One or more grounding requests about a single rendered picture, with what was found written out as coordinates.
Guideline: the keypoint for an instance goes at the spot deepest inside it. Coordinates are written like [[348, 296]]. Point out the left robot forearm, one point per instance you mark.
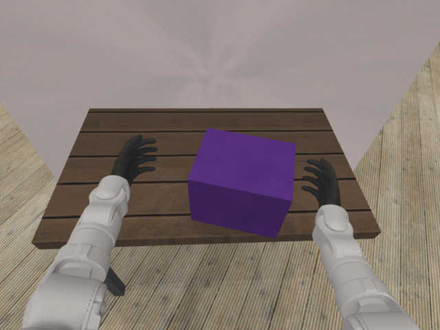
[[89, 247]]

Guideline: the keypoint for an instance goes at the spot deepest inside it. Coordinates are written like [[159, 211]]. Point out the carton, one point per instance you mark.
[[242, 182]]

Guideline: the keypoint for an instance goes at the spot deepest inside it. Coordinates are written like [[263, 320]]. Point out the robot right upper arm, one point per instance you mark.
[[393, 320]]

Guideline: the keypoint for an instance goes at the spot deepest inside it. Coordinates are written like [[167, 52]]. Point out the robot left upper arm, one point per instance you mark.
[[68, 302]]

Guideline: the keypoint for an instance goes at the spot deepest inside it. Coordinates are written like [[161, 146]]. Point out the robot right hand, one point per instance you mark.
[[328, 191]]

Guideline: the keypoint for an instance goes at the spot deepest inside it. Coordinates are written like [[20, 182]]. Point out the robot left hand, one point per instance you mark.
[[128, 159]]

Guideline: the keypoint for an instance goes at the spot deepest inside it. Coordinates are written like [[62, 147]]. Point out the table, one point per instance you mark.
[[159, 208]]

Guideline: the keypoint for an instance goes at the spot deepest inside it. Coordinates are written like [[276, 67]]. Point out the right robot forearm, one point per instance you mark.
[[356, 287]]

